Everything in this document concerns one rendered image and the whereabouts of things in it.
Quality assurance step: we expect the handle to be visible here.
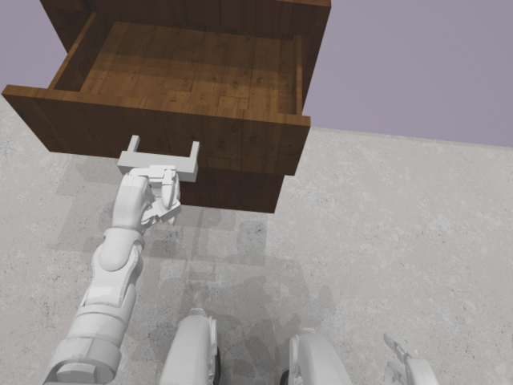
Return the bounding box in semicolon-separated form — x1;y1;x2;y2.
117;135;200;182

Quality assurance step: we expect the cabinet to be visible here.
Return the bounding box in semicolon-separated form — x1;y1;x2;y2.
39;0;331;213

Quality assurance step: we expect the drawer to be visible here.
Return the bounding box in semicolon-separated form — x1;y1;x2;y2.
2;12;311;176

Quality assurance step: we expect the right robot thigh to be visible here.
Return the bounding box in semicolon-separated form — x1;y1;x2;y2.
289;333;353;385

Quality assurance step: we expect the robot left hand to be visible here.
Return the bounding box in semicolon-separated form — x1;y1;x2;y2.
112;165;182;236

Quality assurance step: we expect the robot left forearm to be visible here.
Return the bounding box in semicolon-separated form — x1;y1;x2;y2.
37;227;145;385

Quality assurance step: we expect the robot right hand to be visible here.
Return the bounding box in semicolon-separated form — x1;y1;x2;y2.
380;333;439;385

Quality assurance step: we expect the left robot thigh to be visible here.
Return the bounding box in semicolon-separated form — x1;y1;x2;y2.
158;314;217;385

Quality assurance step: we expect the robot thigh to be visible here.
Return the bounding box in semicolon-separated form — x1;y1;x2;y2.
289;333;353;385
158;314;217;385

